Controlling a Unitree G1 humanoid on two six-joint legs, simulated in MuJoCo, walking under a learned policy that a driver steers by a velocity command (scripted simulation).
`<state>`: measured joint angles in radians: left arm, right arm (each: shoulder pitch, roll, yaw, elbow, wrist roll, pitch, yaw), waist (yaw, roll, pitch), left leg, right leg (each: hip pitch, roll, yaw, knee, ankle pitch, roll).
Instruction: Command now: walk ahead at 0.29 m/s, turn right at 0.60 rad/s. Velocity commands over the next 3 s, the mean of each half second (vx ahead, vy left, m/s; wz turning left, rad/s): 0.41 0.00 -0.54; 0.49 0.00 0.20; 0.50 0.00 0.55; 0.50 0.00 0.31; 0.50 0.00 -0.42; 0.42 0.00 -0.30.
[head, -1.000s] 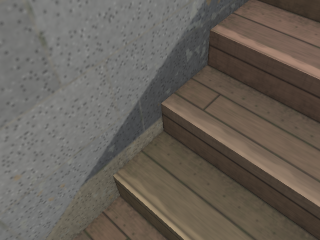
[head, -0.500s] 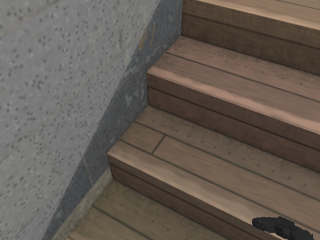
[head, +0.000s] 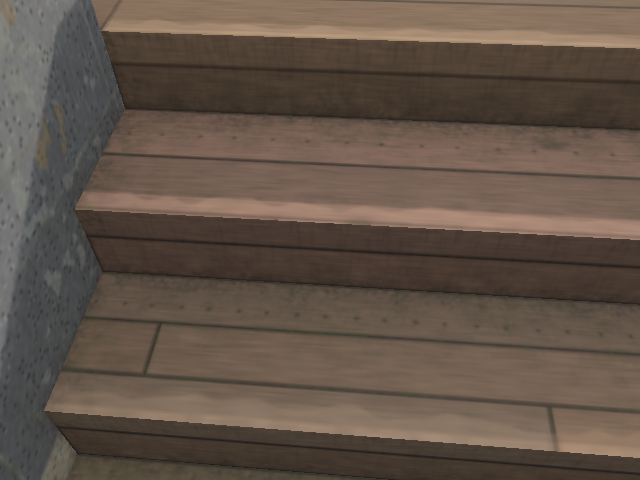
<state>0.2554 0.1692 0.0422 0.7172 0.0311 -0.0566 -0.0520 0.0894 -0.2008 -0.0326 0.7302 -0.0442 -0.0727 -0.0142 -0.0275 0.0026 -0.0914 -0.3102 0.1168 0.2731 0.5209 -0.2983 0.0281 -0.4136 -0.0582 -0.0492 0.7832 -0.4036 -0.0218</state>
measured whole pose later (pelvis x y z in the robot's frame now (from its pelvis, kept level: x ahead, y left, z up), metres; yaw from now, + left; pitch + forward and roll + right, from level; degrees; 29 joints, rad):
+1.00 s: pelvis +0.43 -0.20 +0.22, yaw -8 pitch +9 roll -2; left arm -0.14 0.11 -0.07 0.74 0.05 -0.05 -0.04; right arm 0.47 -0.12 0.00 1.12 -0.04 -0.13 0.12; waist -0.06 0.04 -0.16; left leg -0.47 0.04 -0.21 1.17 -0.05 0.09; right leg -0.92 -0.05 -0.15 1.28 -0.52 -0.07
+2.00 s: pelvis +1.00 -0.19 +0.54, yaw +18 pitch +7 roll -3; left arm -0.08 0.12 -0.06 0.76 0.05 -0.01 -0.09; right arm 0.44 -0.17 0.02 1.06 -0.05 -0.13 0.11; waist -0.05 0.09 -0.15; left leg -0.11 0.02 -0.08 0.36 -0.19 0.10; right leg -0.99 0.02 -0.15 1.34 -0.53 -0.09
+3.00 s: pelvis +1.49 -0.12 +0.69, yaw -6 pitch +2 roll +3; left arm -0.09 0.17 0.04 0.82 -0.01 -0.05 0.01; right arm 0.43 -0.15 -0.07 1.03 0.02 -0.08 -0.02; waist -0.10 -0.05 0.00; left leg -0.08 -0.02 0.15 0.31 -0.26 0.00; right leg -0.55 -0.06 0.04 0.57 -0.01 -0.03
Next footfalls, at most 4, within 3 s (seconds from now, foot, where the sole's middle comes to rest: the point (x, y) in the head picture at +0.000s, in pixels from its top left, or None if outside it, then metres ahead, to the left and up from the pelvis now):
0.04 right None -0.01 -0.12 -0.77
0.40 left None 0.32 0.02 -0.60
0.90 right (539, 390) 0.53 -0.33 -0.43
1.48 left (392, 179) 0.86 -0.12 -0.26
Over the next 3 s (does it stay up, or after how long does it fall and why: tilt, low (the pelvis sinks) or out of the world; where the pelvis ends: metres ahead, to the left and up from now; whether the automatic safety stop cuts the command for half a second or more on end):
stays up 1.49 -0.12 0.69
